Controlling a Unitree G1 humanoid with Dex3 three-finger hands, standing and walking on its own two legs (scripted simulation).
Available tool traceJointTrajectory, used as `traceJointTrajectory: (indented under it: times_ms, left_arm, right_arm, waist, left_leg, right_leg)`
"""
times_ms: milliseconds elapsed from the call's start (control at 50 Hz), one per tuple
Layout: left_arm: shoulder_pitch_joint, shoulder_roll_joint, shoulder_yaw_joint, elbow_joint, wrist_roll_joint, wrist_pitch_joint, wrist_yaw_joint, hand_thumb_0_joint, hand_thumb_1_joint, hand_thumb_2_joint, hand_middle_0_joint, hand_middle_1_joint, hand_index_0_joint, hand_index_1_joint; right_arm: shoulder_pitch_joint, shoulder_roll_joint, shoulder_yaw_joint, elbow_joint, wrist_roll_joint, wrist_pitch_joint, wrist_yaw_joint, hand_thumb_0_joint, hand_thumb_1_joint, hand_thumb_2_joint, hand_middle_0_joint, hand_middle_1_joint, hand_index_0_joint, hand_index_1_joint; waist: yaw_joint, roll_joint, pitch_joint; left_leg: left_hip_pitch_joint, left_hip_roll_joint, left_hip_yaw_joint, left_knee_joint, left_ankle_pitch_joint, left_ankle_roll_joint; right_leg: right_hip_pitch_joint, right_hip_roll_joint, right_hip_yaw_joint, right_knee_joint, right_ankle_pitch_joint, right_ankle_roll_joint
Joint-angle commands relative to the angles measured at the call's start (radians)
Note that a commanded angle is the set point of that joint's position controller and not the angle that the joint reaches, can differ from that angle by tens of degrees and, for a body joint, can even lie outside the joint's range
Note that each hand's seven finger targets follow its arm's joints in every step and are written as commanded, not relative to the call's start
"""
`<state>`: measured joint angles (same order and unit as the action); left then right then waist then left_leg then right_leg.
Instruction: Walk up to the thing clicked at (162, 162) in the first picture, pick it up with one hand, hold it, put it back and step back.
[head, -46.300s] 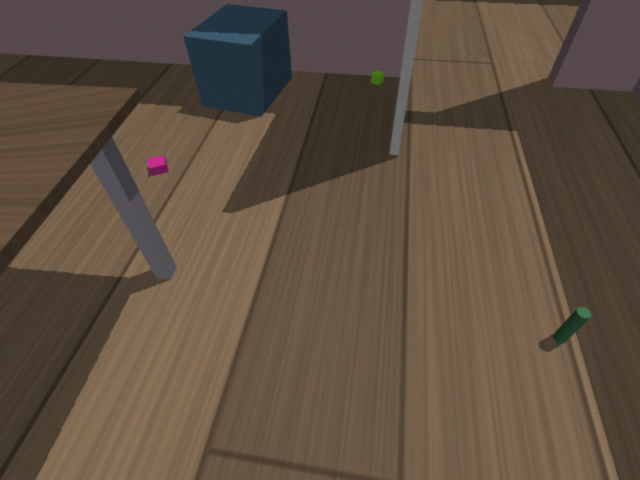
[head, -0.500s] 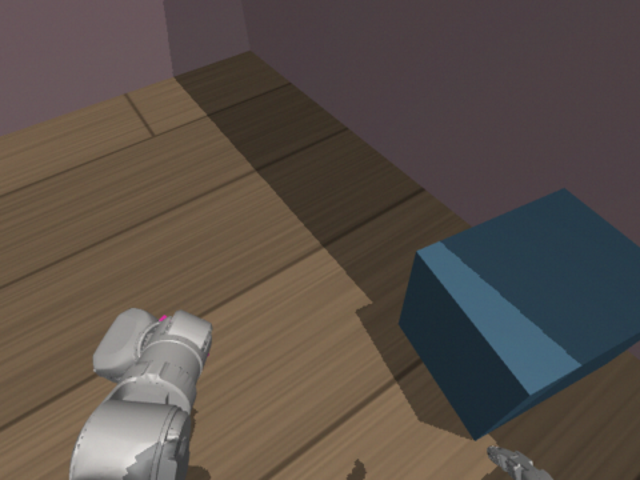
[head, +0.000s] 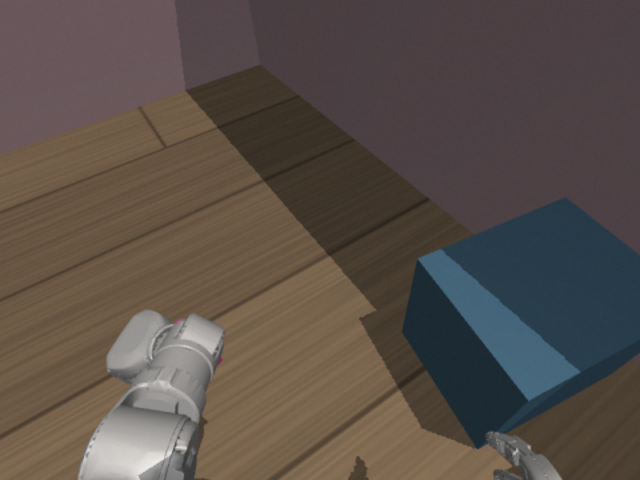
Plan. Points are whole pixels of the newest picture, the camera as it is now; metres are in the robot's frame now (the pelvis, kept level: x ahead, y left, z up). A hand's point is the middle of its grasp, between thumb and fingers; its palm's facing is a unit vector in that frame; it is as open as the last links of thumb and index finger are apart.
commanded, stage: hold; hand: left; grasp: from above
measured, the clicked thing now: (179, 360) +0.32 +0.23 -0.08
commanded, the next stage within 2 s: crouch in 0.92 s
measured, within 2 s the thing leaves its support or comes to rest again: neither
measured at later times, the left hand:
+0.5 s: hand (166, 358) +0.30 +0.23 -0.03, palm faces -0.12 -0.43 -0.90, open 10.4 cm
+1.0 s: hand (165, 353) +0.31 +0.23 -0.03, palm faces -0.13 -0.42 -0.90, open 10.4 cm
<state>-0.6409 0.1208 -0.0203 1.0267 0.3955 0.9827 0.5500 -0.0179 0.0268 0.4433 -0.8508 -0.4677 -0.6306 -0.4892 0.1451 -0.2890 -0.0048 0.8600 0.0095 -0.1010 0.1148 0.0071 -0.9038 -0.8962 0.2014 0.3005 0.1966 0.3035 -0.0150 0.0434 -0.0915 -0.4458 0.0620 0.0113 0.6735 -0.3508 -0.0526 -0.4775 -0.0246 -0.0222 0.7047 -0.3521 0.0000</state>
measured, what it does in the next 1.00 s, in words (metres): stands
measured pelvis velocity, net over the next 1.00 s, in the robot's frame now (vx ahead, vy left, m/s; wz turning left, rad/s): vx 0.01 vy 0.01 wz -0.01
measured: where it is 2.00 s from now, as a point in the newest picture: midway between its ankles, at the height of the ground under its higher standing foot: outside the picture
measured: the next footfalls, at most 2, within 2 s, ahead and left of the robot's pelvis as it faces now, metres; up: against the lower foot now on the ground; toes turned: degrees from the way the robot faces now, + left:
none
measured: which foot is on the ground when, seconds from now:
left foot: down 0.00-1.00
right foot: down 0.00-1.00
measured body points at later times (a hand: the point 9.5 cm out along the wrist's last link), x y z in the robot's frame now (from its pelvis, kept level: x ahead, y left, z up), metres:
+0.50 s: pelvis +0.00 +0.01 +0.00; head +0.02 -0.01 +0.45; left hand +0.31 +0.25 +0.02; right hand +0.15 -0.24 -0.12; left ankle -0.01 +0.15 -0.72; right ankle +0.00 -0.12 -0.72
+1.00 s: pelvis +0.01 +0.01 +0.01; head +0.03 -0.01 +0.45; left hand +0.32 +0.25 +0.02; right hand +0.15 -0.24 -0.12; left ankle -0.01 +0.15 -0.72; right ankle +0.00 -0.12 -0.72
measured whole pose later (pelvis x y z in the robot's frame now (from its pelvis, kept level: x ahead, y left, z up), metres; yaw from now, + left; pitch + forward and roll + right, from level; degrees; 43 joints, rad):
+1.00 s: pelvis +0.01 +0.01 +0.01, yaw +0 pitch +7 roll +0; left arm -0.66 0.12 -0.03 1.04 0.42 1.00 0.54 0.00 0.02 0.40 -0.93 -0.39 -0.69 -0.43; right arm 0.13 -0.28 -0.01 0.86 0.02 -0.10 0.12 0.01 -0.91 -0.90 0.20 0.30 0.20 0.30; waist 0.00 0.04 -0.10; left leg -0.41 0.06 0.02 0.62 -0.34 -0.05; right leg -0.44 -0.03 -0.01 0.65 -0.33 0.01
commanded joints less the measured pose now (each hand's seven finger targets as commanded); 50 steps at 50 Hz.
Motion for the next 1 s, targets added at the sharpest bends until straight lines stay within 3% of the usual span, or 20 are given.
traceJointTrajectory:
  times_ms: [0,20,60,120,160,180,220,240,260,340,480,540,600,660,680,740,760,840,960,980]
  left_arm:
    - [-0.414,0.18,-0.025,-0.169,0.066,0.006,0.037,0.0,0.578,0.665,-1.004,-0.52,-0.955,-0.573]
    - [-0.421,0.199,-0.014,-0.156,0.063,0.009,0.04,0.0,0.592,0.65,-1.01,-0.506,-0.962,-0.559]
    - [-0.433,0.166,-0.03,-0.185,0.06,0.009,0.036,0.0,0.581,0.675,-1.002,-0.521,-0.952,-0.576]
    - [-0.403,0.179,-0.022,-0.157,0.057,0.014,0.036,0.0,0.625,0.706,-1.045,-0.528,-0.991,-0.587]
    - [-0.432,0.151,-0.035,-0.17,0.064,0.016,0.036,0.0,0.601,0.712,-1.022,-0.546,-0.969,-0.603]
    - [-0.408,0.186,-0.02,-0.153,0.066,0.021,0.039,0.0,0.617,0.729,-1.051,-0.538,-0.993,-0.602]
    - [-0.418,0.176,-0.028,-0.177,0.058,0.02,0.039,0.0,0.645,0.728,-1.08,-0.515,-1.018,-0.582]
    - [-0.434,0.15,-0.042,-0.181,0.064,0.022,0.038,0.0,0.619,0.709,-1.053,-0.523,-0.996,-0.586]
    - [-0.43,0.146,-0.043,-0.189,0.065,0.026,0.039,0.0,0.617,0.723,-1.057,-0.518,-0.995,-0.585]
    - [-0.428,0.174,-0.026,-0.164,0.064,0.03,0.045,0.0,0.626,0.746,-1.084,-0.504,-1.013,-0.58]
    - [-0.449,0.163,-0.026,-0.155,0.065,0.019,0.039,0.0,0.635,0.76,-1.109,-0.482,-1.032,-0.565]
    - [-0.453,0.152,-0.028,-0.177,0.065,0.017,0.039,0.0,0.651,0.74,-1.107,-0.475,-1.033,-0.555]
    - [-0.475,0.161,-0.022,-0.173,0.067,0.019,0.037,0.0,0.648,0.73,-1.103,-0.469,-1.03,-0.548]
    - [-0.437,0.187,-0.01,-0.138,0.075,0.022,0.034,0.0,0.615,0.724,-1.088,-0.463,-1.013,-0.544]
    - [-0.439,0.159,-0.021,-0.148,0.071,0.018,0.03,0.0,0.646,0.713,-1.11,-0.441,-1.035,-0.523]
    - [-0.453,0.155,-0.025,-0.156,0.074,0.016,0.026,0.0,0.621,0.696,-1.091,-0.444,-1.018,-0.524]
    - [-0.427,0.17,-0.01,-0.127,0.077,0.02,0.028,0.0,0.629,0.701,-1.094,-0.46,-1.022,-0.537]
    - [-0.432,0.166,-0.016,-0.155,0.076,0.013,0.022,0.0,0.637,0.706,-1.103,-0.45,-1.03,-0.53]
    - [-0.433,0.175,-0.015,-0.133,0.084,0.013,0.027,0.0,0.653,0.701,-1.117,-0.457,-1.045,-0.536]
    - [-0.425,0.152,-0.026,-0.146,0.079,0.012,0.027,0.0,0.655,0.73,-1.127,-0.468,-1.051,-0.551]
  right_arm:
    - [-0.095,-0.121,-0.03,-0.125,0.011,-0.046,-0.005,0.0,-0.894,-0.897,0.2,0.3,0.2,0.3]
    - [-0.102,-0.126,-0.033,-0.121,0.01,-0.049,-0.007,0.0,-0.891,-0.896,0.2,0.3,0.2,0.3]
    - [-0.115,-0.118,-0.031,-0.125,0.009,-0.051,-0.005,0.0,-0.891,-0.896,0.2,0.3,0.2,0.3]
    - [-0.109,-0.12,-0.034,-0.121,0.009,-0.05,-0.006,0.0,-0.895,-0.898,0.2,0.3,0.2,0.3]
    - [-0.115,-0.116,-0.029,-0.127,0.008,-0.051,-0.003,0.0,-0.895,-0.898,0.2,0.3,0.199,0.3]
    - [-0.112,-0.124,-0.033,-0.131,0.008,-0.05,-0.003,0.0,-0.898,-0.899,0.2,0.3,0.2,0.3]
    - [-0.12,-0.117,-0.029,-0.128,0.008,-0.055,-0.005,0.0,-0.898,-0.9,0.2,0.3,0.2,0.3]
    - [-0.122,-0.113,-0.023,-0.13,0.01,-0.055,-0.003,0.0,-0.899,-0.9,0.2,0.3,0.199,0.3]
    - [-0.126,-0.116,-0.026,-0.139,0.011,-0.055,-0.003,0.0,-0.898,-0.9,0.2,0.3,0.2,0.3]
    - [-0.119,-0.12,-0.032,-0.131,0.01,-0.057,-0.001,0.0,-0.901,-0.901,0.2,0.3,0.199,0.3]
    - [-0.109,-0.123,-0.038,-0.13,0.009,-0.058,-0.001,0.0,-0.902,-0.902,0.2,0.3,0.199,0.3]
    - [-0.111,-0.124,-0.04,-0.133,0.012,-0.054,0.002,0.0,-0.897,-0.9,0.2,0.3,0.199,0.3]
    - [-0.103,-0.125,-0.046,-0.125,0.01,-0.048,0.004,0.0,-0.897,-0.9,0.2,0.3,0.199,0.3]
    - [-0.095,-0.127,-0.048,-0.126,0.011,-0.048,0.004,0.0,-0.9,-0.901,0.2,0.3,0.199,0.3]
    - [-0.101,-0.124,-0.049,-0.126,0.012,-0.046,0.003,0.0,-0.897,-0.9,0.2,0.3,0.199,0.3]
    - [-0.097,-0.127,-0.048,-0.128,0.015,-0.046,0.004,0.0,-0.9,-0.901,0.2,0.3,0.199,0.3]
    - [-0.095,-0.129,-0.055,-0.131,0.014,-0.045,0.004,0.0,-0.9,-0.901,0.2,0.3,0.199,0.3]
    - [-0.096,-0.129,-0.054,-0.133,0.015,-0.041,0.003,0.0,-0.898,-0.9,0.2,0.3,0.199,0.3]
    - [-0.092,-0.126,-0.054,-0.127,0.015,-0.044,-0.001,0.0,-0.901,-0.902,0.2,0.3,0.199,0.3]
    - [-0.094,-0.119,-0.05,-0.127,0.014,-0.044,-0.001,0.0,-0.902,-0.902,0.2,0.3,0.199,0.3]
  waist:
    - [0.0,-0.093,-0.29]
    - [0.005,-0.085,-0.28]
    - [-0.008,-0.077,-0.31]
    - [0.009,-0.071,-0.29]
    - [-0.006,-0.09,-0.312]
    - [0.008,-0.091,-0.3]
    - [0.007,-0.068,-0.282]
    - [-0.004,-0.069,-0.296]
    - [0.005,-0.068,-0.294]
    - [0.007,-0.072,-0.29]
    - [-0.003,-0.067,-0.311]
    - [-0.001,-0.07,-0.355]
    - [0.0,-0.045,-0.337]
    - [0.008,-0.05,-0.331]
    - [0.006,-0.048,-0.33]
    - [-0.005,-0.064,-0.343]
    - [0.015,-0.057,-0.34]
    - [0.002,-0.08,-0.346]
    - [0.008,-0.061,-0.308]
    - [0.011,-0.06,-0.296]
  left_leg:
    - [0.091,-0.079,0.043,-0.072,0.222,0.055]
    - [0.086,-0.079,0.049,-0.07,0.211,0.053]
    - [0.107,-0.075,0.047,-0.073,0.219,0.052]
    - [0.097,-0.074,0.046,-0.078,0.24,0.048]
    - [0.111,-0.073,0.041,-0.077,0.257,0.051]
    - [0.1,-0.073,0.043,-0.08,0.248,0.051]
    - [0.101,-0.071,0.043,-0.094,0.23,0.047]
    - [0.119,-0.069,0.038,-0.1,0.238,0.047]
    - [0.12,-0.072,0.04,-0.095,0.244,0.048]
    - [0.114,-0.069,0.041,-0.092,0.265,0.045]
    - [0.127,-0.066,0.038,-0.09,0.298,0.043]
    - [0.141,-0.07,0.041,-0.076,0.343,0.047]
    - [0.132,-0.071,0.042,-0.077,0.364,0.042]
    - [0.124,-0.07,0.04,-0.088,0.343,0.041]
    - [0.133,-0.067,0.042,-0.089,0.348,0.041]
    - [0.144,-0.067,0.036,-0.087,0.366,0.044]
    - [0.132,-0.069,0.042,-0.086,0.371,0.04]
    - [0.137,-0.069,0.042,-0.086,0.372,0.047]
    - [0.127,-0.066,0.043,-0.102,0.335,0.044]
    - [0.122,-0.068,0.041,-0.107,0.33,0.044]
  right_leg:
    - [0.189,0.047,-0.004,-0.129,0.274,0.008]
    - [0.186,0.045,0.003,-0.133,0.259,0.009]
    - [0.191,0.045,0.007,-0.132,0.27,0.008]
    - [0.201,0.047,-0.002,-0.12,0.287,0.004]
    - [0.199,0.047,0.001,-0.123,0.316,0.008]
    - [0.201,0.048,-0.001,-0.121,0.298,0.006]
    - [0.194,0.052,-0.004,-0.127,0.261,-0.002]
    - [0.193,0.054,-0.005,-0.129,0.267,-0.002]
    - [0.197,0.053,-0.007,-0.13,0.272,0.0]
    - [0.209,0.053,-0.007,-0.121,0.298,-0.002]
    - [0.209,0.055,-0.013,-0.108,0.329,-0.006]
    - [0.224,0.052,-0.007,-0.105,0.399,0.0]
    - [0.224,0.051,-0.009,-0.1,0.429,-0.001]
    - [0.224,0.053,-0.013,-0.103,0.382,-0.008]
    - [0.222,0.055,-0.014,-0.104,0.384,-0.007]
    - [0.228,0.056,-0.016,-0.102,0.409,-0.005]
    - [0.233,0.053,-0.015,-0.099,0.411,-0.006]
    - [0.239,0.053,-0.013,-0.104,0.432,-0.003]
    - [0.223,0.054,-0.012,-0.119,0.366,-0.008]
    - [0.219,0.053,-0.017,-0.123,0.358,-0.011]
